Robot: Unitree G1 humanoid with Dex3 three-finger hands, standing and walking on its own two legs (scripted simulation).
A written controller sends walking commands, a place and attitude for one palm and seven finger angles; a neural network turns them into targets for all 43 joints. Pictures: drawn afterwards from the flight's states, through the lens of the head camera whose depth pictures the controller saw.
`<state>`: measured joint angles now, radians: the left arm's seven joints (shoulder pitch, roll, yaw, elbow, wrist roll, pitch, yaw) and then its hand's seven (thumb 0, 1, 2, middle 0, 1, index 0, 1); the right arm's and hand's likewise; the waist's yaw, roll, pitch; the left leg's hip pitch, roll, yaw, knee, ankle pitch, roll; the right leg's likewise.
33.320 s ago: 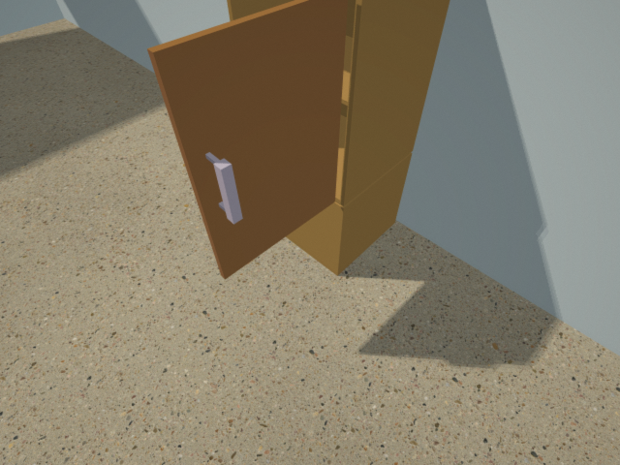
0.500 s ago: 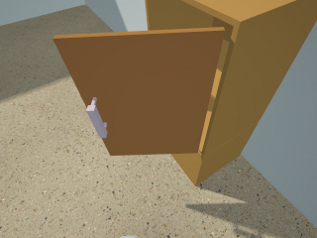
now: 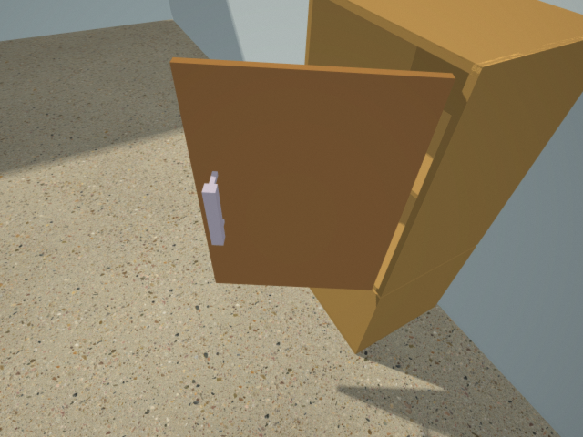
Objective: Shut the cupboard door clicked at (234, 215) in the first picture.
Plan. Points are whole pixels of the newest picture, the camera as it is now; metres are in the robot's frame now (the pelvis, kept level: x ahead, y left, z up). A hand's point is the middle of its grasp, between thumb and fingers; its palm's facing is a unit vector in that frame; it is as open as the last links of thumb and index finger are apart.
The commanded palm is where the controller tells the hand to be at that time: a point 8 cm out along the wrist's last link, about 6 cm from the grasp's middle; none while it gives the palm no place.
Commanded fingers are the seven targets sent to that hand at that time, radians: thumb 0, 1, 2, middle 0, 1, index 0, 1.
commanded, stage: come to a stop and stand still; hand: left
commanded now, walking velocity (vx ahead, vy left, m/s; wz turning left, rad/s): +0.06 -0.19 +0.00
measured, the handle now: (216, 208) +0.52 +0.19 -0.03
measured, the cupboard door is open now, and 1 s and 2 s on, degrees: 59 59 59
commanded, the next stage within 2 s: look again from close up in 0.16 s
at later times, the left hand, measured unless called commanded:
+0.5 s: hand out of the picture +0.05 +0.17 -0.17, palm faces +0.01 -0.97 -0.23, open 7.3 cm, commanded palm none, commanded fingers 0.00 0.90 0.90 -0.20 -0.30 -0.20 -0.30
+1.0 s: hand out of the picture -0.04 +0.20 -0.18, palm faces +0.01 -0.98 -0.17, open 7.4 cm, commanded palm none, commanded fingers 0.00 0.90 0.90 -0.20 -0.30 -0.20 -0.30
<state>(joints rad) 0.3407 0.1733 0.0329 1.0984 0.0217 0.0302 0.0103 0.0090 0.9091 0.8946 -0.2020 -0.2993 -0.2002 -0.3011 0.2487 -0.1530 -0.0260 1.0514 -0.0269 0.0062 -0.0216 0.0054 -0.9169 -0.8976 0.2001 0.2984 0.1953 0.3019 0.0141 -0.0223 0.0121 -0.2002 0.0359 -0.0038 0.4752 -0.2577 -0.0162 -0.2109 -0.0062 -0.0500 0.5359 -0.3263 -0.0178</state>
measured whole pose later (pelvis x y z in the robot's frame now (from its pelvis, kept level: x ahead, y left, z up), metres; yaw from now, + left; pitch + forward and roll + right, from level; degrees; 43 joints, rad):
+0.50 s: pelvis +0.02 -0.01 +0.00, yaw +0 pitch -2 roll +0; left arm 0.27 0.16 0.00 1.08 0.02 -0.03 0.05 0.01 0.93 0.89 -0.20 -0.30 -0.20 -0.30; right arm 0.26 -0.17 -0.02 1.05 -0.01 -0.01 -0.03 0.01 -0.91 -0.90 0.20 0.30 0.19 0.30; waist -0.02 0.03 -0.01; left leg -0.18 0.06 0.00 0.53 -0.31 -0.05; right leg -0.17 0.01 -0.01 0.52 -0.32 -0.01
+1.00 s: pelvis -0.01 +0.02 +0.00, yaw +0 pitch -2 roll -1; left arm 0.40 0.18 0.01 1.08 0.03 0.01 0.02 0.01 0.91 0.89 -0.20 -0.30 -0.20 -0.30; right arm 0.36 -0.15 -0.01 1.09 -0.02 0.01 -0.01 0.01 -0.91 -0.90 0.20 0.30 0.20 0.30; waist -0.01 -0.02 -0.02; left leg -0.22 0.01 0.02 0.50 -0.26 0.02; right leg -0.21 -0.03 0.00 0.52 -0.35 0.00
